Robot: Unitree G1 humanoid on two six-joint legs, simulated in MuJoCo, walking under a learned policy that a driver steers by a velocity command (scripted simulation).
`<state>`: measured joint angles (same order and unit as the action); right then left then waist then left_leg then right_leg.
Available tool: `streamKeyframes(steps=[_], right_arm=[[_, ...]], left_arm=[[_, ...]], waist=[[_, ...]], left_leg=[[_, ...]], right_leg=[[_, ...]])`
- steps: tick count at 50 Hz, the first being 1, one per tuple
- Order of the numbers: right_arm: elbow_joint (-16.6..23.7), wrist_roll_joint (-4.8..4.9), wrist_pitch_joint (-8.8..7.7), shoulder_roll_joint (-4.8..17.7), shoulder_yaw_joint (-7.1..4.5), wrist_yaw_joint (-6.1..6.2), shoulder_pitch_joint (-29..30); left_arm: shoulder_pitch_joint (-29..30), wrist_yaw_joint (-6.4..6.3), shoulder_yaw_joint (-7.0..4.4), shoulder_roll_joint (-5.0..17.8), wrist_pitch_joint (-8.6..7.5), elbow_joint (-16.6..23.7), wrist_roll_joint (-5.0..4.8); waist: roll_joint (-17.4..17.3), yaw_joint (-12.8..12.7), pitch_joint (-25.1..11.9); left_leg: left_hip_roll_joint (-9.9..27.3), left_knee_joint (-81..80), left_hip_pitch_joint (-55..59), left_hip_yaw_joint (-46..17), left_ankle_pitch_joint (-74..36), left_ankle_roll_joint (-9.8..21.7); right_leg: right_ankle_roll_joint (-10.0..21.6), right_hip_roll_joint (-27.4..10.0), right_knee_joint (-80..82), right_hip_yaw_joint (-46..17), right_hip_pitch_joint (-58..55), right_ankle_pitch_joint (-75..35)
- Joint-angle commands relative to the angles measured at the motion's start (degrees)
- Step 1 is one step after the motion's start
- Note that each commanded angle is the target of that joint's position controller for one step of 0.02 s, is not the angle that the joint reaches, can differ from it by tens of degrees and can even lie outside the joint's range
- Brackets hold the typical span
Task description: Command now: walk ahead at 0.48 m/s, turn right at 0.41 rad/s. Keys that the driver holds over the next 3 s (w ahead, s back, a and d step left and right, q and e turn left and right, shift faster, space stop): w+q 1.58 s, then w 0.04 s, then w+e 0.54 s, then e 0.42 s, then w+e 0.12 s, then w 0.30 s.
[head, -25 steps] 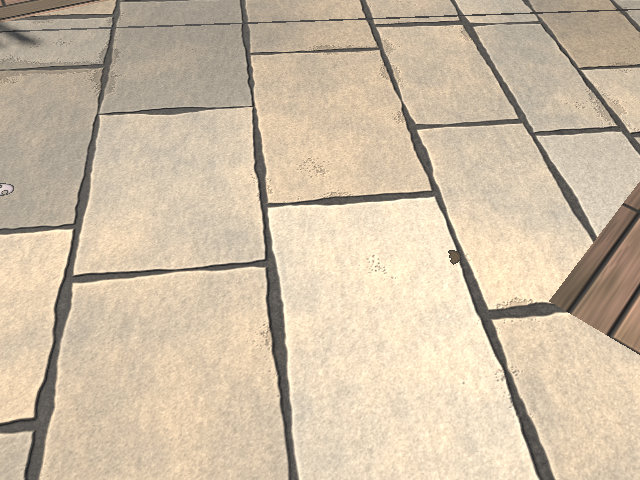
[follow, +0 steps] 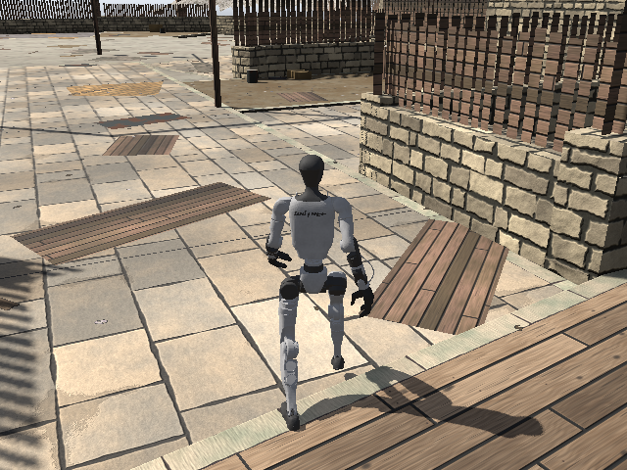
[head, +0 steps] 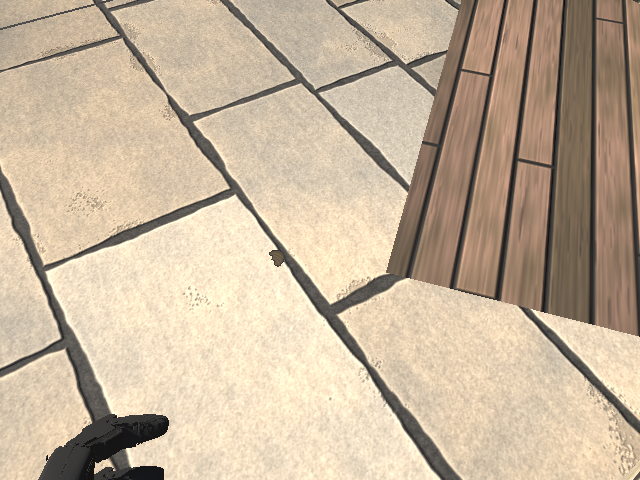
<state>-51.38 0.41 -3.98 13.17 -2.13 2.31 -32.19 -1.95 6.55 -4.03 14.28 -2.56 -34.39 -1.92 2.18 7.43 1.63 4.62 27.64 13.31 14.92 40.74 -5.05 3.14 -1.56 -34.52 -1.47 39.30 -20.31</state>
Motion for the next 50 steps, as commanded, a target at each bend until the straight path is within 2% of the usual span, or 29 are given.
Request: streamKeyframes(steps=[1,2,3,4,5,6,7,8,9,10,11,14,16,19,23,26,27,28,29,30,31,32,33,34,35,37,40,45,50], right_arm=[[2.12,1.82,0.66,11.30,-2.69,0.31,-0.60],[1.13,1.99,1.21,10.28,-2.21,0.34,-1.86],[0.79,2.02,1.37,10.78,-2.25,-0.01,1.16],[0.85,1.68,0.70,8.99,-2.52,-0.48,1.88],[3.28,0.22,-1.00,3.56,-1.03,-1.68,-4.46],[2.70,2.83,-2.93,7.82,-1.21,-2.99,-7.18],[5.30,4.72,-3.32,8.61,-1.37,-3.10,-1.36],[6.35,4.93,-3.19,9.07,-1.60,-1.95,3.38],[5.27,3.54,-1.78,9.31,-2.04,-0.60,6.55],[4.13,1.77,-0.04,7.91,-2.23,-0.23,4.40],[3.64,1.16,0.97,6.31,-2.10,-0.10,2.88],[6.80,1.12,1.43,5.04,-2.05,-0.45,9.43],[8.48,0.46,0.93,4.84,-1.85,-0.80,14.50],[10.26,0.72,0.26,3.70,-1.32,-2.20,20.66],[13.91,0.96,0.80,3.29,-1.17,-4.03,27.86],[15.74,0.49,1.38,6.08,-2.53,-5.26,25.87],[14.83,0.45,1.61,7.88,-3.59,-5.41,20.15],[12.50,0.57,1.91,10.77,-5.28,-5.01,10.34],[11.36,1.16,2.53,16.60,-7.01,-3.70,3.38],[13.58,1.00,1.75,19.49,-6.70,-4.04,7.24],[14.62,0.50,1.18,14.80,-5.53,-4.38,6.71],[14.62,-0.17,0.60,12.90,-4.92,-4.10,8.91],[15.12,0.08,0.10,11.81,-4.59,-4.18,13.06],[16.08,-0.06,-0.14,10.28,-4.14,-4.02,16.61],[16.99,-0.50,-0.09,9.76,-3.84,-3.78,18.15],[17.34,0.04,-0.34,10.31,-3.98,-3.35,18.13],[16.07,0.70,-0.22,11.75,-4.48,-1.92,14.52],[13.92,0.79,0.62,11.72,-4.48,-1.08,10.83],[12.17,1.27,1.33,11.27,-4.47,-0.99,8.63]], left_arm=[[-0.31,-0.18,-1.45,4.03,-0.59,0.49,1.14],[-6.95,-0.53,-2.13,5.19,-0.62,-2.63,0.94],[-16.11,-1.57,-2.98,6.39,-0.55,-6.79,0.96],[-22.13,-2.99,-3.30,9.20,-0.51,-10.05,2.57],[-25.53,-4.22,-2.59,14.53,-1.46,-9.69,4.85],[-29.41,-3.98,-2.66,12.96,-1.09,-10.06,4.03],[-30.69,-3.55,-3.80,14.10,-0.38,-11.94,3.59],[-23.53,-3.82,-3.47,12.74,-0.68,-11.61,2.38],[-13.50,-4.32,-1.91,8.25,-1.37,-9.53,1.83],[-9.31,-4.36,-1.23,6.51,-2.26,-9.88,2.19],[-8.71,-4.34,-1.29,6.69,-2.86,-10.73,2.60],[-8.42,-5.04,-1.08,6.52,-4.83,-12.92,2.78],[-9.94,-6.39,-1.20,6.35,-4.77,-14.09,2.39],[-10.60,-7.52,-1.18,6.59,-3.99,-14.59,1.99],[-14.13,-7.66,-1.68,8.59,-2.52,-16.19,0.99],[-13.11,-8.10,-2.49,11.66,-1.11,-15.92,0.65],[-12.03,-8.31,-2.68,12.55,-0.59,-15.50,0.65],[-10.78,-8.46,-2.43,12.24,-0.37,-14.92,0.62],[-12.24,-8.23,-1.33,9.14,-0.87,-13.67,2.24],[-17.44,-6.71,0.61,3.44,-2.79,-11.37,2.21],[-11.52,-5.50,-0.59,9.46,-4.79,-11.12,0.71],[-6.80,-5.28,-0.66,9.81,-5.57,-9.39,-0.61],[-5.57,-5.77,-0.46,8.41,-5.69,-9.35,0.22],[-5.90,-6.30,-0.94,8.95,-5.16,-10.03,1.61],[-7.09,-6.30,-1.12,8.93,-4.34,-10.35,1.89],[-8.02,-6.51,-1.05,7.96,-3.01,-10.42,2.61],[-2.03,-7.05,-0.60,6.48,-2.25,-8.18,3.11],[6.53,-6.36,0.10,5.25,-3.04,-5.01,2.27],[9.38,-5.35,-0.27,7.05,-4.63,-2.69,1.54]], waist=[[-6.02,-5.11,4.75],[-6.61,-7.38,0.31],[-6.04,-13.61,-1.90],[3.34,-16.03,-3.74],[15.46,-12.55,-16.63],[10.82,-15.03,-29.48],[6.41,-15.79,-31.74],[0.97,-11.61,-25.69],[-2.79,-9.15,-14.76],[-3.52,-5.30,-10.59],[-2.19,-3.81,-9.14],[1.99,-4.32,-2.28],[2.38,-5.97,-1.34],[0.22,-8.02,0.19],[0.23,-10.30,3.01],[1.79,-7.17,0.86],[2.20,-3.68,-2.27],[0.58,1.62,-6.74],[-11.17,2.76,-10.81],[-22.35,-4.18,-18.77],[-13.51,-0.05,-19.46],[-9.92,-0.85,-11.65],[-2.16,-4.17,-6.21],[-1.37,-6.39,-5.09],[-3.00,-8.05,-5.02],[-3.72,-8.80,-5.05],[-4.06,-7.12,-3.41],[-7.16,-3.85,-1.42],[-8.54,-3.16,-1.03]], left_leg=[[9.38,10.51,-7.59,-3.53,-58.94,8.24],[8.76,20.92,-7.61,-4.78,-56.95,8.02],[7.26,34.86,-14.92,-4.57,-55.80,7.12],[-0.80,59.57,-33.10,-6.38,-14.49,4.81],[-4.09,76.05,-53.97,-21.92,10.84,5.67],[-5.07,74.46,-56.21,-32.61,4.68,5.10],[-3.32,67.70,-59.48,-30.72,-0.65,4.38],[0.41,58.68,-59.06,-26.95,-11.13,4.36],[1.92,55.53,-54.99,-24.56,-18.88,3.33],[3.13,54.30,-49.62,-24.51,-21.50,1.65],[4.52,51.03,-45.88,-24.40,-22.16,0.66],[6.27,40.29,-47.28,-24.93,-26.09,1.09],[5.71,32.22,-50.38,-24.17,-32.63,2.45],[3.18,19.40,-49.98,-20.20,-43.62,4.68],[0.28,11.97,-50.22,-15.06,-42.94,7.27],[-3.67,11.17,-44.48,-10.99,-33.96,10.90],[-5.96,10.87,-37.29,-9.50,-31.85,12.36],[-8.12,8.45,-23.66,-9.99,-34.20,14.41],[0.60,5.01,-10.14,-25.64,-37.66,18.02],[13.70,-6.88,5.33,-61.21,-26.23,30.48],[13.58,-11.39,6.08,-62.95,-18.70,28.02],[12.08,-11.31,0.00,-54.94,-20.22,25.21],[9.63,-11.40,-10.16,-48.40,-27.16,22.99],[7.55,-11.56,-16.56,-43.06,-34.17,21.56],[6.03,-12.55,-20.53,-40.67,-38.38,21.00],[4.38,-13.73,-24.21,-36.71,-44.57,21.14],[2.74,-14.57,-25.22,-33.29,-45.82,20.48],[0.27,-13.76,-25.26,-32.89,-36.93,16.79],[2.14,-8.33,-19.52,-39.14,-36.64,16.27]], right_leg=[[1.79,3.04,8.22,2.44,-14.03,1.26],[3.04,2.09,10.62,1.47,-21.89,-1.02],[4.08,0.64,17.07,2.06,-35.11,-6.47],[8.07,-6.06,15.41,-5.04,-52.97,-14.62],[9.80,-14.50,-14.28,-8.55,-77.54,-50.52],[17.50,-20.58,-13.73,-16.32,-80.62,-44.75],[20.57,-21.90,-0.61,-23.62,-77.22,-10.27],[18.71,-21.39,8.86,-27.05,-64.18,17.03],[16.66,-20.58,13.33,-24.27,-46.49,15.07],[16.51,-19.91,14.30,-21.16,-35.20,8.84],[15.60,-19.23,15.54,-19.26,-28.62,9.65],[12.34,-16.21,20.60,-10.48,-20.87,8.89],[10.32,-13.72,21.54,-4.00,-25.29,5.25],[7.30,-10.51,22.21,3.47,-30.42,6.72],[5.29,-12.23,21.29,7.21,-37.25,6.66],[3.13,-13.43,12.58,9.90,-41.39,-12.63],[2.32,-12.88,4.38,11.02,-40.72,-18.89],[0.75,-10.91,-8.50,12.12,-35.11,-17.53],[-2.15,-5.66,-29.57,13.71,-22.03,7.79],[-4.17,6.90,-48.28,2.90,-1.20,53.27],[-2.28,3.68,-48.97,-6.10,5.08,51.86],[-0.92,1.51,-45.44,-5.04,7.89,47.80],[-0.61,-1.21,-38.82,-4.73,4.76,43.53],[-0.86,-3.09,-33.29,-4.55,0.17,41.15],[-1.31,-3.94,-30.95,-4.67,-3.77,39.30],[-3.25,-3.68,-26.55,-3.50,-6.18,36.73],[-6.05,-2.35,-16.27,-2.90,-3.80,28.18],[-6.56,0.76,0.24,-3.03,-6.53,15.73],[-5.10,2.72,7.52,-4.08,-9.27,19.78]])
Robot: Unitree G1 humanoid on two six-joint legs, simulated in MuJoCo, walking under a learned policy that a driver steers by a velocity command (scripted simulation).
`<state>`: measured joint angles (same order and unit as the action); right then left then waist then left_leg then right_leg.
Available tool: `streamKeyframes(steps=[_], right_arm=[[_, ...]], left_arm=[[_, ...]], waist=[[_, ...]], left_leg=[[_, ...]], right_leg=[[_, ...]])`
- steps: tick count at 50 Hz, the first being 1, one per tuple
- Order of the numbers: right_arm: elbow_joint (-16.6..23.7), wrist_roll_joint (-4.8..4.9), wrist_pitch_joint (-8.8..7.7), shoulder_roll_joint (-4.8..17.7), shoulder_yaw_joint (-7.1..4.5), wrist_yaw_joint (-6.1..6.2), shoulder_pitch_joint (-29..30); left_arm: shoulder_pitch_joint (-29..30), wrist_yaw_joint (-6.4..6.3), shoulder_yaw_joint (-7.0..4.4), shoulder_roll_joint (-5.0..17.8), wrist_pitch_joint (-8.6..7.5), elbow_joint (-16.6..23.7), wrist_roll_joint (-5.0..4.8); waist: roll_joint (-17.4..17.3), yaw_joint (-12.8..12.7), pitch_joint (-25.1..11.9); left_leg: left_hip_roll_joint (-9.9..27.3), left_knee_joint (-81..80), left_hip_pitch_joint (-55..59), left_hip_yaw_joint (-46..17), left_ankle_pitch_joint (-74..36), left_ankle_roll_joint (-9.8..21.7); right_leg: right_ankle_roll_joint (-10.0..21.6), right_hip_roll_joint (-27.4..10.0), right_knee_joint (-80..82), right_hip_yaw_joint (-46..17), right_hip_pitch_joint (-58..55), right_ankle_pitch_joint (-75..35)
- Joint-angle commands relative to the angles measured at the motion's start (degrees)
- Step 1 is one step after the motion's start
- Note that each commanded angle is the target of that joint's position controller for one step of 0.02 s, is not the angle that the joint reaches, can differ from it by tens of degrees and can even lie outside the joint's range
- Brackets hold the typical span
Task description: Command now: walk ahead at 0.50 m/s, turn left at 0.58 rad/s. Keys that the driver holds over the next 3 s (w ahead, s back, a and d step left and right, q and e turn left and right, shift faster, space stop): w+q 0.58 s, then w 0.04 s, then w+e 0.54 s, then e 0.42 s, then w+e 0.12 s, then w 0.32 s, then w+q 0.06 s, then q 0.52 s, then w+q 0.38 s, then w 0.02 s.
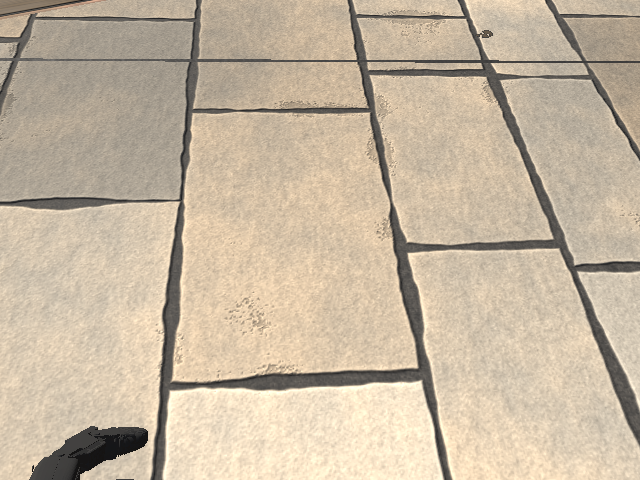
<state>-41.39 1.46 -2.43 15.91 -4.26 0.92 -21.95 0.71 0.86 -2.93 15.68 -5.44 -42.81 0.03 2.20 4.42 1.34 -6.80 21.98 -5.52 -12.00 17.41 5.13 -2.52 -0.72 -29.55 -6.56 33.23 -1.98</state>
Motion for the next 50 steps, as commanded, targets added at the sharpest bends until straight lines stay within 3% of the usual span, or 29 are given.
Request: streamKeyframes(steps=[1,3,4,5,6,7,8,9,10,11,14,17,21,25,27,29,30,31,32,33,34,35,36,37,40,44,47,50], right_arm=[[2.19,0.17,0.00,8.65,-2.41,0.55,-1.16],[2.82,0.14,0.39,7.92,-2.13,0.68,0.96],[3.69,-0.20,0.22,5.87,-1.34,0.43,2.43],[4.87,-1.48,-0.03,2.70,-0.10,0.29,1.56],[6.03,0.75,-0.29,1.09,0.49,0.32,-7.35],[3.89,1.26,-0.07,7.64,-0.57,0.69,-6.41],[4.55,0.55,0.25,10.19,-1.33,0.63,0.19],[5.02,-0.08,0.44,9.43,-1.35,0.69,3.11],[5.89,-0.62,0.35,8.56,-1.46,0.42,5.09],[6.19,-0.26,0.42,7.36,-1.39,-0.07,4.80],[7.58,0.29,0.89,4.30,-0.66,-0.72,5.87],[9.19,0.03,0.88,3.85,-0.26,-1.00,8.93],[10.69,-0.01,0.01,2.75,0.53,-2.34,15.37],[13.47,0.21,-0.08,2.50,0.84,-3.86,21.48],[14.27,0.02,0.10,4.10,0.14,-4.35,20.89],[13.18,-0.36,0.60,7.34,-1.56,-4.27,13.89],[10.84,-0.30,0.78,9.70,-3.11,-3.62,4.73],[8.87,-0.23,1.46,13.70,-4.52,-2.28,-3.83],[9.70,-0.35,0.72,17.76,-4.22,-2.13,-0.72],[9.99,-0.73,0.14,11.50,-2.71,-2.37,-3.08],[9.28,-1.25,-0.48,10.15,-1.98,-2.53,-0.57],[8.85,-1.04,-0.92,9.08,-1.54,-2.56,2.99],[8.74,-1.39,-1.27,7.53,-1.04,-2.59,5.92],[8.76,-1.91,-1.73,6.27,-0.54,-2.56,7.61],[6.73,-1.94,-3.37,6.49,-0.67,-2.49,8.61],[4.10,-2.74,-3.88,6.75,-0.83,-1.51,7.27],[2.91,-2.45,-3.85,7.49,-0.90,-1.07,7.15],[0.68,-1.93,-3.30,8.35,-1.28,-0.78,4.45]], left_arm=[[5.71,0.43,-1.67,6.38,-2.13,5.61,-0.56],[-1.12,0.20,-2.64,8.02,-2.90,3.89,-0.60],[-8.27,-0.10,-3.51,10.06,-3.18,2.51,0.10],[-18.27,-0.56,-4.32,13.48,-2.92,1.61,0.56],[-21.21,0.00,-4.92,15.87,-2.17,-0.52,0.70],[-18.06,0.25,-3.66,9.80,-1.90,0.84,-0.76],[-15.55,-0.02,-2.74,6.50,-1.44,1.62,-0.75],[-13.14,-0.04,-2.24,5.90,-1.09,1.86,-0.10],[-12.18,-0.09,-1.91,5.03,-0.90,1.30,0.14],[-12.20,-0.27,-1.65,4.78,-0.97,0.74,0.61],[-13.08,-0.21,-2.04,5.82,-1.47,-0.86,0.03],[-13.50,-0.33,-2.56,7.90,-1.31,-1.93,0.04],[-14.34,-0.63,-2.54,9.42,-0.59,-2.78,-0.13],[-18.19,-0.89,-2.75,11.24,0.67,-4.48,-1.00],[-18.14,-1.19,-3.14,12.81,1.43,-4.49,-1.37],[-17.81,-1.84,-3.75,14.76,2.29,-4.08,-1.58],[-17.42,-2.10,-3.40,14.11,2.49,-3.87,-1.77],[-18.82,-2.04,-2.02,10.93,1.99,-2.87,-0.16],[-25.19,-0.62,0.62,3.60,0.43,-0.55,1.04],[-19.97,0.27,-0.73,9.97,-0.92,-1.87,-1.24],[-14.64,0.55,-1.14,11.11,-1.33,0.24,-3.18],[-13.15,0.22,-0.74,9.83,-1.40,0.33,-2.76],[-13.13,-0.01,-0.89,9.55,-1.02,-0.26,-1.86],[-15.31,0.06,-1.02,9.40,-0.16,-1.06,-1.81],[-17.82,-0.29,-0.74,6.75,2.19,-2.48,-1.57],[-12.37,-0.39,-0.82,5.65,2.43,-0.96,-1.40],[-8.40,0.49,-0.40,4.32,1.82,0.19,-1.23],[-3.78,1.48,0.18,3.23,1.67,2.39,-1.16]], waist=[[-9.49,-0.80,-0.89],[-11.02,-4.61,-3.21],[-9.64,-8.08,-8.79],[-1.83,-10.99,-17.59],[18.26,-6.23,-21.28],[9.68,-7.27,-15.00],[4.57,-8.76,-8.04],[0.85,-7.83,-4.34],[0.70,-7.13,-1.77],[2.12,-6.09,-1.37],[3.13,-5.66,-0.60],[1.77,-5.92,-0.15],[1.04,-8.23,1.12],[0.97,-9.79,3.01],[2.35,-7.90,1.86],[3.96,-3.01,-2.99],[2.10,2.19,-7.61],[-5.06,5.21,-13.24],[-18.27,-2.54,-20.43],[-9.84,2.72,-23.91],[-8.11,2.54,-14.71],[-3.69,0.09,-9.61],[-3.52,-1.85,-6.64],[-4.66,-3.85,-5.71],[-5.41,-5.74,-3.40],[-5.06,-4.06,0.23],[-5.04,-2.38,1.48],[-4.31,-0.18,3.52]], left_leg=[[14.03,-1.16,0.28,-13.60,-14.76,5.83],[12.69,4.00,-0.08,-14.20,-20.80,4.30],[10.10,12.85,-3.86,-11.43,-22.82,2.47],[5.45,29.46,-12.70,-5.41,-8.96,-0.05],[-0.25,44.72,-32.87,-0.83,17.71,-3.08],[5.28,51.00,-38.66,-1.22,14.66,-3.77],[7.10,51.52,-39.36,0.73,8.97,-4.07],[9.00,50.30,-37.31,2.32,5.00,-4.42],[10.46,47.94,-36.47,2.66,2.41,-4.51],[11.89,46.60,-34.24,3.13,0.96,-4.33],[13.30,43.59,-35.29,5.31,-0.82,-4.91],[13.81,37.35,-37.89,6.06,-6.62,-5.82],[12.79,23.77,-34.52,9.81,-18.22,-5.03],[11.22,15.86,-33.54,13.26,-17.37,-3.31],[8.68,14.06,-29.63,15.66,-12.03,-1.25],[4.54,13.19,-19.24,18.20,-6.98,1.57],[2.98,8.98,-5.21,17.40,-11.18,3.88],[10.97,8.88,13.26,5.09,-13.34,7.14],[26.40,2.76,29.01,-27.70,-5.29,17.67],[27.72,-2.07,28.54,-30.51,-2.16,16.50],[26.20,-2.93,21.15,-20.82,-8.01,13.99],[23.72,-3.31,12.51,-13.29,-14.63,11.87],[21.72,-4.55,5.92,-8.01,-19.47,10.65],[20.38,-6.67,1.32,-4.62,-21.23,10.08],[19.68,-11.91,-4.64,2.03,-22.67,10.02],[17.92,-14.23,-3.15,10.46,-22.69,7.27],[17.39,-15.09,-1.61,15.00,-21.74,5.26],[19.59,-14.54,3.66,16.82,-23.04,4.83]], right_leg=[[1.17,2.06,3.29,1.09,-4.76,3.88],[3.43,2.54,6.65,2.74,-14.22,5.33],[6.11,-1.58,5.68,0.16,-26.68,4.64],[9.93,-12.17,4.60,-11.37,-42.81,7.90],[19.08,-23.19,10.05,-37.88,-56.25,19.66],[17.33,-22.73,12.00,-36.99,-51.79,29.40],[14.55,-19.76,12.72,-26.69,-44.24,26.55],[13.21,-17.23,14.05,-19.88,-37.37,19.32],[12.86,-15.35,15.29,-15.47,-33.10,13.75],[12.12,-13.82,16.48,-11.37,-30.44,10.45],[13.29,-13.16,19.25,-4.46,-28.51,3.63],[13.90,-13.53,20.26,1.03,-29.60,-4.09],[11.65,-11.38,20.15,9.23,-30.53,-7.53],[10.48,-13.47,18.34,12.41,-36.07,-11.45],[9.39,-14.23,13.64,14.51,-38.68,-25.37],[8.27,-14.10,1.39,16.41,-39.27,-41.91],[6.87,-12.70,-9.97,17.41,-33.48,-39.82],[4.98,-10.10,-27.28,17.38,-18.56,-17.31],[2.74,1.03,-45.47,11.14,3.98,35.32],[3.49,-0.75,-49.87,1.79,7.64,34.47],[4.05,-2.85,-48.98,2.68,10.55,29.86],[4.11,-5.54,-44.51,3.09,8.92,25.30],[3.63,-7.07,-40.93,3.21,6.22,22.75],[3.22,-8.20,-39.61,2.59,2.49,20.58],[1.28,-8.30,-36.08,2.65,0.55,15.86],[0.09,-6.73,-25.41,0.46,6.05,3.34],[0.64,-5.33,-14.97,2.72,4.45,-5.37],[1.93,-4.71,-8.96,4.45,6.19,-5.69]])
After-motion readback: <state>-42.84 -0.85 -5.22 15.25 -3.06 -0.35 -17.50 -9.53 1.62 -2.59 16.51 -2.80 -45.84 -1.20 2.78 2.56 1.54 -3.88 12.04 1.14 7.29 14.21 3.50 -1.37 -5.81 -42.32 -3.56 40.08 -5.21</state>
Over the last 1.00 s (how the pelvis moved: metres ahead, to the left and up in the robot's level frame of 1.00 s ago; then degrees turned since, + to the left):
0.60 0.07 -0.07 25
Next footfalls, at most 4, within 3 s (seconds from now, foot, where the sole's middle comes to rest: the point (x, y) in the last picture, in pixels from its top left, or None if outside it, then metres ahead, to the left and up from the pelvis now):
0.08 right None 0.22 -0.14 -0.78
0.60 left None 0.46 0.18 -0.78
1.16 right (257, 330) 0.82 0.07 -0.78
1.62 left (174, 281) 0.96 0.27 -0.78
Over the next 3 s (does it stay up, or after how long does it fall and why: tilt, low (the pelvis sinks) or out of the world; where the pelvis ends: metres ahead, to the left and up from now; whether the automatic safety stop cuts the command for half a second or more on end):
stays up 1.20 0.06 0.00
